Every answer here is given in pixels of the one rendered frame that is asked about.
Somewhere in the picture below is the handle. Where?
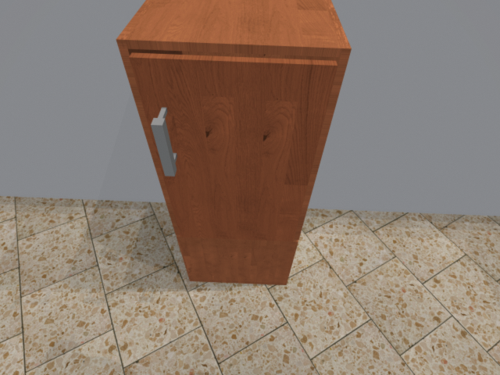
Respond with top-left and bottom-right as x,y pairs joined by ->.
151,107 -> 177,177

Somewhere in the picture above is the cupboard door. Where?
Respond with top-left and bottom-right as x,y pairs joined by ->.
129,52 -> 338,241

